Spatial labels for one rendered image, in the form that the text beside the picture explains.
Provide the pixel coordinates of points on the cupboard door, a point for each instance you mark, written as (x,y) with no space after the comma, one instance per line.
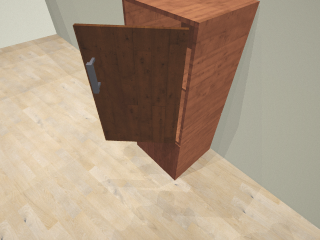
(141,70)

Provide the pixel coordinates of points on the handle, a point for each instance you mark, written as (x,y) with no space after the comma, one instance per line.
(92,76)

